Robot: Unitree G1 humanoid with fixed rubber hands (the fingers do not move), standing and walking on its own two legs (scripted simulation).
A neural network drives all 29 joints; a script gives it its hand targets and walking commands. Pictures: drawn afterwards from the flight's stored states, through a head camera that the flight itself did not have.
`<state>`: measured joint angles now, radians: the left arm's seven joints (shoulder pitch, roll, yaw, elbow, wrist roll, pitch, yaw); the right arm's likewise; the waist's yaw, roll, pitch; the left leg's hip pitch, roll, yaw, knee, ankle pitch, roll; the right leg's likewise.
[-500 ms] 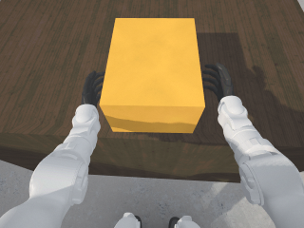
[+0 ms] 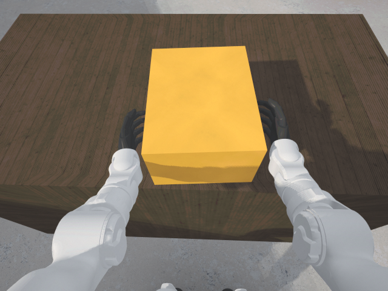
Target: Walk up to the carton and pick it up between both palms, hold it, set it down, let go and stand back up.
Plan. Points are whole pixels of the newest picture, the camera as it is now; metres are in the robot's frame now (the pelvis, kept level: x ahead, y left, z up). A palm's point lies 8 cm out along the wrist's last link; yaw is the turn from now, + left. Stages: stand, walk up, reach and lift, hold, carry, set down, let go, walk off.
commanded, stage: reach and lift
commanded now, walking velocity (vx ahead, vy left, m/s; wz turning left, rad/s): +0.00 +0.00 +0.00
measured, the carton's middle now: (200, 113) +0.52 +0.03 +0.00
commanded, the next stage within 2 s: none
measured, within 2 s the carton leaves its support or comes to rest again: neither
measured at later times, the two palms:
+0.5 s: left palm (129, 148) +0.41 +0.19 +0.01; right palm (277, 141) +0.44 -0.13 +0.02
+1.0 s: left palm (130, 149) +0.41 +0.19 +0.00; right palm (277, 141) +0.44 -0.14 +0.02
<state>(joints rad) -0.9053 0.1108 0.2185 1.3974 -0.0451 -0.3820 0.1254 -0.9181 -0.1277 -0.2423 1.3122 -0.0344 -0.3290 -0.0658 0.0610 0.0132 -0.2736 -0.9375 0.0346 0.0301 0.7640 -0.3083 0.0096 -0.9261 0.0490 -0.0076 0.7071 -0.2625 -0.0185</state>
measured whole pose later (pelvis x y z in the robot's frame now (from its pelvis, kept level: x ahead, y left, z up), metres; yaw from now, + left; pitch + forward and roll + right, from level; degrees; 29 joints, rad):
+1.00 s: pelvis +0.01 -0.01 +0.01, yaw +2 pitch +25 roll +0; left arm -0.87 0.14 0.37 1.51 0.06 -0.64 0.06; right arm -0.87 -0.03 -0.52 1.34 -0.32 -0.57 -0.07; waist 0.01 0.00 -0.20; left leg -0.85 0.03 0.01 0.71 -0.30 -0.01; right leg -0.84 0.03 -0.05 0.68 -0.29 -0.04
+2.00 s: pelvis +0.01 +0.00 +0.00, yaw +0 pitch +30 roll -3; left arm -0.85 0.11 0.18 1.51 -0.11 -0.70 0.11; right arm -0.93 -0.12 -0.28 1.58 -0.14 -0.73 -0.12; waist 0.03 0.02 -0.31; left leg -0.99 0.05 0.01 0.79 -0.33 0.01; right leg -0.96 0.05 -0.06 0.70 -0.27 -0.03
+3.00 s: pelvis -0.02 -0.02 +0.03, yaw +4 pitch +9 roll +0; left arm -0.77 0.14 0.09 1.08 -0.13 0.00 0.13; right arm -0.74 -0.07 -0.10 0.92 0.10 0.11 -0.19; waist -0.01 -0.01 -0.26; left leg -0.49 -0.01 -0.04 0.50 -0.18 -0.02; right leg -0.50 0.02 -0.05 0.53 -0.19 -0.05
